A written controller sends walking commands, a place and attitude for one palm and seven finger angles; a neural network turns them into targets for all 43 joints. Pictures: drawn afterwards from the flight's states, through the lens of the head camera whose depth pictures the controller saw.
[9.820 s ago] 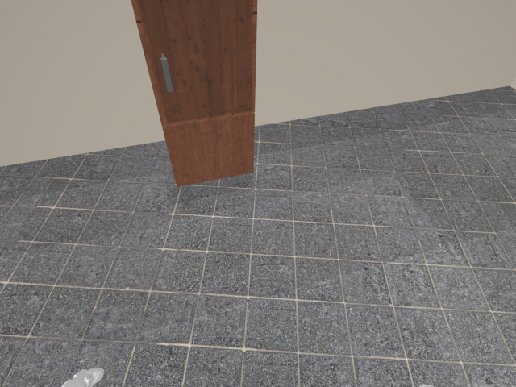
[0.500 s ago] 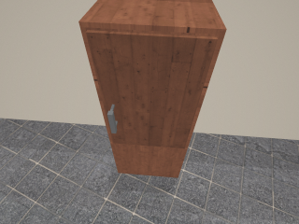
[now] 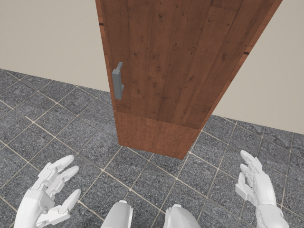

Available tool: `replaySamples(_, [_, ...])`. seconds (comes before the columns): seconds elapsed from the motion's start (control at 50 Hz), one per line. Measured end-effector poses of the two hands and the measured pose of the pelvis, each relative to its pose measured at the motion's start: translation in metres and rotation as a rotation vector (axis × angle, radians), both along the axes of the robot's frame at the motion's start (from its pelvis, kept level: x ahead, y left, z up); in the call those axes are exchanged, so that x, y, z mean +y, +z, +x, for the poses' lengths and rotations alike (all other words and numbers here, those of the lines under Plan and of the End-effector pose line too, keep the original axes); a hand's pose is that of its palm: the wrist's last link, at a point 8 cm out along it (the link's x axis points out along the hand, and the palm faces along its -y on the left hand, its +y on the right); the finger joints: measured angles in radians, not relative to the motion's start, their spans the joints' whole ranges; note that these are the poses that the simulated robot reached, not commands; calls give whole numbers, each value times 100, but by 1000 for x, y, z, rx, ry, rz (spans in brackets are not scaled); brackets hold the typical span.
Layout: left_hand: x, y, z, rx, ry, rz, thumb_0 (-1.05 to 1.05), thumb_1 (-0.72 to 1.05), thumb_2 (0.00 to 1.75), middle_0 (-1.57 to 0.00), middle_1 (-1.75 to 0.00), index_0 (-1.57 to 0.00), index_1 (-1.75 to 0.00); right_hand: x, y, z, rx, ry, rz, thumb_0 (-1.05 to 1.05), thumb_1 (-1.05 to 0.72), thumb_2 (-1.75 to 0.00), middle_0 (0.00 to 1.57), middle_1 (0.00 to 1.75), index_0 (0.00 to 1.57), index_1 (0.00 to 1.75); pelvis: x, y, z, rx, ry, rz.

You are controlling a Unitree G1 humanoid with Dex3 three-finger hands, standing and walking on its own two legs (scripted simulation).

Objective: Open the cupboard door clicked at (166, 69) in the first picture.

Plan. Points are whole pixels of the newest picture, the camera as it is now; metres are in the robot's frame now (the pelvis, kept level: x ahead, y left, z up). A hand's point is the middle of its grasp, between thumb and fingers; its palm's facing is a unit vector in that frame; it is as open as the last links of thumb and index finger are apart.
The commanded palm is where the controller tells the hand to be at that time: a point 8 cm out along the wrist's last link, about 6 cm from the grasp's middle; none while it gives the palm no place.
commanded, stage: raise the hand with hooked fingers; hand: left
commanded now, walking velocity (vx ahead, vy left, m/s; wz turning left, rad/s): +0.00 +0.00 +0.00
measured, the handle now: (119, 81) +0.55 +0.17 +0.00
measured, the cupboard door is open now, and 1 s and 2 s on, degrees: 0 0 0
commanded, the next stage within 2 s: move the hooked fingers beside the handle in 1.62 s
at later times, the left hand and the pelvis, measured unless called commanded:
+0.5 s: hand (48, 175) +0.21 +0.26 +0.03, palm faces -0.06 -1.00 -0.06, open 11.9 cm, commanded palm +0.20 +0.31 +0.03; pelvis -0.02 +0.03 -0.01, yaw -1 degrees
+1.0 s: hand (39, 157) +0.25 +0.30 +0.02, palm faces -0.09 -0.99 -0.05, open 13.9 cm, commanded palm +0.24 +0.35 +0.03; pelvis -0.02 +0.04 -0.01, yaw -1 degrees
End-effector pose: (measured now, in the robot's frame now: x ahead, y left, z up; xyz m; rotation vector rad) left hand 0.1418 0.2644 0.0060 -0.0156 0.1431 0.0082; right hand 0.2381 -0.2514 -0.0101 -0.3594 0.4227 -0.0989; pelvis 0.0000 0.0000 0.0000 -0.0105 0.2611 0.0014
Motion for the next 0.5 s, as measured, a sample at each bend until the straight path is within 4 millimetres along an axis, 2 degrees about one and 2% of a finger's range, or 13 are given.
replaySamples(0.06, [15, 20, 3, -109, 45, 60, 2, 47, 71, -23, -57, -24, -58, 17, -25, 2, 51, 27, 25, 1, -90, -90, 19, 29, 20, 30, 0, -9, -2, 14, 16, -23])
replaySamples(0.12, [19, 39, 21, -198, -14, 101, 2, 40, 68, -23, -62, -24, -62, 36, -51, -8, 112, 40, 77, 1, -90, -90, 19, 30, 20, 30, 4, -15, -6, 28, 25, -41])
replaySamples(0.16, [15, 40, 37, -188, -92, 103, 2, 35, 66, -24, -65, -24, -65, 47, -66, -21, 154, 28, 123, 1, -90, -90, 20, 30, 20, 30, 7, -16, -9, 38, 23, -44])
replaySamples(0.22, [12, 28, 56, -75, -189, 60, 1, 28, 63, -24, -69, -24, -70, 57, -79, -46, 213, -19, 181, 1, -90, -90, 20, 30, 20, 30, 12, -14, -12, 51, 10, -38])
replaySamples(0.28, [16, 19, 63, 26, -192, 17, 1, 21, 60, -25, -74, -25, -74, 57, -82, -72, 259, -78, 201, 1, -90, -90, 20, 30, 20, 30, 17, -10, -14, 58, -5, -29])
replaySamples(0.36, [33, 28, 61, -11, -90, 26, 1, 12, 56, -26, -80, -26, -80, 47, -78, -99, 297, -133, 166, 1, -90, -90, 20, 30, 20, 30, 24, -6, -15, 57, -16, -24])
replaySamples(0.44, [47, 37, 55, -100, -36, 68, 1, 3, 53, -26, -86, -26, -86, 35, -73, -112, 315, -144, 105, 1, -90, -90, 20, 30, 20, 30, 29, -7, -17, 57, -9, -30])
replaySamples(0.5, [50, 28, 54, -91, -69, 76, 1, -4, 50, -26, -90, -27, -91, 29, -69, -112, 304, -141, 65, 1, -90, -90, 20, 30, 20, 30, 34, -10, -19, 59, -1, -35])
